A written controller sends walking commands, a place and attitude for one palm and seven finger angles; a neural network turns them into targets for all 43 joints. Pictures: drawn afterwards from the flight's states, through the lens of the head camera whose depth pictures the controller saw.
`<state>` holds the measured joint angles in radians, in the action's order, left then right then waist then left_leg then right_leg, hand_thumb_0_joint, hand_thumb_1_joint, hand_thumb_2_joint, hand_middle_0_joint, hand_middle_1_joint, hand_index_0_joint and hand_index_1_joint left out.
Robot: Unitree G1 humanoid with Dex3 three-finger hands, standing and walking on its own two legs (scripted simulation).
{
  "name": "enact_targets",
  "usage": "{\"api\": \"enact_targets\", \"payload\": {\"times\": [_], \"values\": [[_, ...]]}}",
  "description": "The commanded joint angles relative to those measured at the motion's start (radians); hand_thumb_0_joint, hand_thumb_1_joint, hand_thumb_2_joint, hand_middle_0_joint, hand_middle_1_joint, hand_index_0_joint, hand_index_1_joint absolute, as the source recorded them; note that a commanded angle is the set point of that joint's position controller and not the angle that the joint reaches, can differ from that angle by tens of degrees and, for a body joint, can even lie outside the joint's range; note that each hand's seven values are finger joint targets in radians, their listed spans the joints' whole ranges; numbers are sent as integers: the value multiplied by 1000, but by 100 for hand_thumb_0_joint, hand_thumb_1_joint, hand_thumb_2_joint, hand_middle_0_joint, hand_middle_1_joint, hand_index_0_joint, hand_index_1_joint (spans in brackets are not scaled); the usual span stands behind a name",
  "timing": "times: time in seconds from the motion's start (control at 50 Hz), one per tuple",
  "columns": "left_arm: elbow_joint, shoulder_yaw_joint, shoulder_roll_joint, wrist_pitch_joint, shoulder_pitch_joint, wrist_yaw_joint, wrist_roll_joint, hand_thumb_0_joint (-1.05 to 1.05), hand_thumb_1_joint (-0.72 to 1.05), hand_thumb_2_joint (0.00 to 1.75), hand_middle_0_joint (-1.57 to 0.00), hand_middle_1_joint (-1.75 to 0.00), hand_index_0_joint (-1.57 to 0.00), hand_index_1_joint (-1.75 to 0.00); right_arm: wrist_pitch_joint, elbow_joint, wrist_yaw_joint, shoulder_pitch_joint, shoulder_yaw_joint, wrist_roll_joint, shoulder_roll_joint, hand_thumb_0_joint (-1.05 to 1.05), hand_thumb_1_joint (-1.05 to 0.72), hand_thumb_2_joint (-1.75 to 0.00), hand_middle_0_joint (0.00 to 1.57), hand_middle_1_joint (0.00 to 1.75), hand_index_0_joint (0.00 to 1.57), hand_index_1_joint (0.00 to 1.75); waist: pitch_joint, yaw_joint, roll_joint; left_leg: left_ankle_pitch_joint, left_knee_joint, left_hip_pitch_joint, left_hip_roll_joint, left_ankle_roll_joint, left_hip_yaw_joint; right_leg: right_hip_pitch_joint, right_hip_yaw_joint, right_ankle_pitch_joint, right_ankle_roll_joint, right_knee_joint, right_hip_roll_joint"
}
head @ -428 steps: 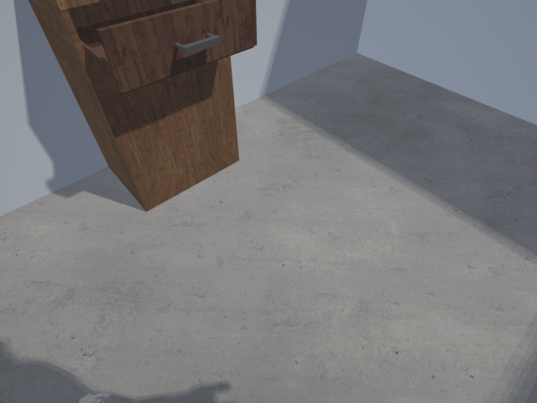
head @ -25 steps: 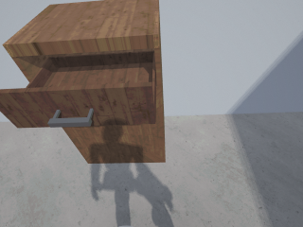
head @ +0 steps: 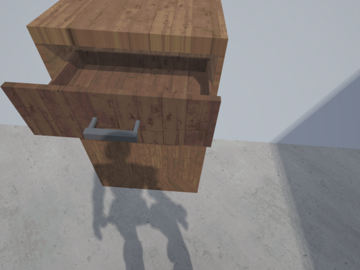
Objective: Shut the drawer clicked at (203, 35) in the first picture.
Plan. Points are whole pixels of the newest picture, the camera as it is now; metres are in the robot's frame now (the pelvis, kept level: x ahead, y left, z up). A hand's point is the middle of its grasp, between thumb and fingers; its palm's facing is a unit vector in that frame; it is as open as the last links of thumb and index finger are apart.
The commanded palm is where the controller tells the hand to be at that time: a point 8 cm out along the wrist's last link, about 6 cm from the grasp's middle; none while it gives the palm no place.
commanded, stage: come to a stop and stand still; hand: left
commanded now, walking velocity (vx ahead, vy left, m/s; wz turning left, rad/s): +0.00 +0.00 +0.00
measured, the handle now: (113, 128) +0.43 +0.22 +0.05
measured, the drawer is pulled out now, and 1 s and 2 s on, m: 0.22 0.22 0.22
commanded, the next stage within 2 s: look again from close up in 0.28 s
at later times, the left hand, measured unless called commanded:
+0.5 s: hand out of the picture +0.00 +0.17 -0.17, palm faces -0.01 -0.98 -0.20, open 7.3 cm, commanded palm none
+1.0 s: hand out of the picture +0.00 +0.16 -0.17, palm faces +0.00 -0.98 -0.19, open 7.3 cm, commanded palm none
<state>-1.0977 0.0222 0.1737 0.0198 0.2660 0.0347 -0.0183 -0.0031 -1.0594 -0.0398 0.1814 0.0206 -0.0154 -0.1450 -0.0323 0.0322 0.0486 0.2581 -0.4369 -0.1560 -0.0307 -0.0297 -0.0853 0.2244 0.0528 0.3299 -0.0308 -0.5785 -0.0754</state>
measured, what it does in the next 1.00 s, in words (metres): steps on the spot: right foot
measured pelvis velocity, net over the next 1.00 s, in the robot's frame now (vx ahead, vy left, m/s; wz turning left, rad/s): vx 0.00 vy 0.00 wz -0.01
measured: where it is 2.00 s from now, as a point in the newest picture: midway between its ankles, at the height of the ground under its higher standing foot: outside the picture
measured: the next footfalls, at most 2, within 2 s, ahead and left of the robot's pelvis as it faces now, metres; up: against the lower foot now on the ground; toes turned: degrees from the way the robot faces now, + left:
right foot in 0.02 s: +0.07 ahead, -0.11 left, +0.00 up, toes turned -1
left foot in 1.98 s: +0.14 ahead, +0.12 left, +0.00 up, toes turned +3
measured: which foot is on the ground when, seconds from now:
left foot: down 0.00-1.00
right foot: up 0.00-0.00, down 0.02-1.00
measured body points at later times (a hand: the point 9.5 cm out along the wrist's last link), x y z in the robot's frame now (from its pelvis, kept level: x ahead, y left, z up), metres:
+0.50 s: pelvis +0.00 +0.00 +0.00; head +0.01 +0.00 +0.45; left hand +0.00 +0.22 -0.16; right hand -0.03 -0.21 -0.16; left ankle -0.01 +0.10 -0.74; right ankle -0.01 -0.12 -0.74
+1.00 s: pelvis +0.00 +0.00 +0.00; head +0.02 -0.01 +0.45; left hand +0.00 +0.22 -0.16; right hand +0.00 -0.22 -0.16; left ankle -0.01 +0.10 -0.74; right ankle -0.01 -0.12 -0.74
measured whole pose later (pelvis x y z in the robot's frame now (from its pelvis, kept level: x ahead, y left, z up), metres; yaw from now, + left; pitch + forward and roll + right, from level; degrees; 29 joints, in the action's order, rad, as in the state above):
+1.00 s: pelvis +0.00 +0.00 +0.00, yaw +0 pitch -1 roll +1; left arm -1.11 -0.02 0.15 -0.01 0.28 0.03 -0.01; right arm -0.02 -1.12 -0.02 0.27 -0.02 -0.01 -0.15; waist -0.06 0.00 0.01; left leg 0.26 -0.43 -0.15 0.00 -0.02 -0.08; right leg 0.18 0.05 0.27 0.00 -0.48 -0.04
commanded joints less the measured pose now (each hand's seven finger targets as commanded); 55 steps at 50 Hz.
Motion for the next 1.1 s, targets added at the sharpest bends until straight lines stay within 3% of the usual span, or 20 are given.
{"api": "enact_targets", "payload": {"times": [0.0,0.02,0.06,0.08,0.14,0.24,0.34,0.36,0.38,0.4,0.42,0.44,0.5,0.58,0.68,0.96,1.0,1.04,1.08], "values": [[-3,4,79,-27,80,5,0,0,90,90,-20,-30,-20,-30,-13,2,0,66,12,16,-88,0,-90,-90,20,30,20,30,1,-23,-17,-239,49,-12,129,-1,112,-57,-114,-318,41,223,-73],[3,2,89,-27,64,5,2,0,90,90,-20,-30,-20,-30,-13,-4,4,76,11,16,-85,0,-90,-90,20,30,20,30,0,-28,-45,-192,76,-7,123,4,115,-58,-107,-331,49,219,-89],[-4,-1,75,-30,38,5,4,0,90,90,-20,-30,-20,-30,-6,-22,3,77,11,8,-87,0,-90,-90,20,30,20,30,-31,-34,60,-180,77,15,128,16,111,-12,-102,-291,54,217,-67],[-6,-4,64,-30,33,6,5,0,90,90,-20,-30,-20,-30,-8,-30,2,89,9,7,-90,0,-90,-90,20,30,20,30,-41,-36,65,-193,91,25,133,13,113,-7,-93,-281,52,221,-63],[-6,-5,60,-25,35,7,7,0,90,90,-20,-30,-20,-30,-15,-49,3,94,2,8,-95,0,-90,-90,20,30,20,30,-37,-28,-3,-204,121,24,139,6,116,-30,-84,-238,42,230,-48],[-16,-3,65,-22,41,7,10,0,90,90,-20,-30,-20,-30,-20,-69,1,111,-8,9,-91,0,-90,-90,20,30,20,30,-29,-21,-54,-203,141,17,141,8,115,-67,-77,-231,41,241,-46],[-26,-5,58,-23,58,9,11,0,90,90,-20,-30,-20,-30,-21,-87,-2,143,-9,10,-77,0,-90,-90,20,30,20,30,-34,-19,-55,-209,142,19,141,7,112,-76,-72,-243,43,248,-47],[-44,-20,88,-61,122,45,-7,0,90,90,-20,-30,-20,-30,-40,-12,17,71,-15,15,-123,0,-90,-90,20,30,20,30,-62,3,-28,-300,-72,-73,152,28,82,-43,-109,-556,47,206,-88],[2,-10,118,-67,81,35,6,0,90,90,-20,-30,-20,-30,-28,7,19,152,-14,6,-83,0,-90,-90,20,30,20,30,15,-55,-71,-57,-12,-60,113,24,101,-67,-123,-343,79,188,-109],[12,-17,99,-64,49,24,7,0,90,90,-20,-30,-20,-30,-31,-8,20,157,-16,1,-78,0,-90,-90,20,30,20,30,-30,-46,-136,-53,38,-82,114,13,114,-29,-102,-201,88,173,-78],[21,-14,105,-65,55,18,7,0,90,90,-20,-30,-20,-30,-37,-6,23,175,-20,-7,-82,0,-90,-90,20,30,20,30,26,-38,-180,-125,25,-66,122,11,117,-53,-82,-180,95,155,-52],[24,-16,88,-62,64,14,8,0,90,90,-20,-30,-20,-30,-35,3,19,184,-23,-3,-82,0,-90,-90,20,30,20,30,21,-40,-165,-101,28,-76,127,1,119,-50,-79,-131,90,157,-38],[23,-25,66,-56,61,8,9,0,90,90,-20,-30,-20,-30,-34,11,16,191,-25,2,-86,0,-90,-90,20,30,20,30,-12,-42,-55,-88,44,-88,127,-10,131,-30,-80,-115,83,156,-30],[24,-28,57,-50,63,6,9,0,90,90,-20,-30,-20,-30,-33,6,16,195,-28,2,-93,0,-90,-90,20,30,20,30,-77,-39,-8,-81,72,-99,125,-14,134,1,-80,-103,76,156,-24],[27,-25,63,-45,73,6,9,0,90,90,-20,-30,-20,-30,-33,-7,16,182,-30,3,-94,0,-90,-90,20,30,20,30,-91,-31,-19,-71,95,-90,123,-15,129,4,-83,-104,69,162,-25],[17,-22,75,-47,73,3,8,0,90,90,-20,-30,-20,-30,-29,-38,14,141,-27,5,-91,0,-90,-90,20,30,20,30,-47,-29,-46,-123,91,-26,122,-5,102,-22,-92,-181,67,198,-39],[11,-20,74,-45,83,1,5,0,90,90,-20,-30,-20,-30,-23,-48,17,149,-27,1,-88,0,-90,-90,20,30,20,30,-40,-26,-34,-17,79,-28,112,-5,89,-23,-95,-58,73,200,-38],[18,-13,84,-40,80,-2,-1,0,90,90,-20,-30,-20,-30,-15,-46,21,151,-24,-3,-88,0,-90,-90,20,30,20,30,-68,-25,-40,98,65,-61,96,-8,80,1,-109,92,85,213,-38],[20,-6,97,-39,86,-6,-2,0,90,90,-20,-30,-20,-30,-12,-38,24,147,-23,-5,-81,0,-90,-90,20,30,20,30,-104,-23,-18,135,27,-99,77,-5,61,19,-137,171,101,237,-52]]}}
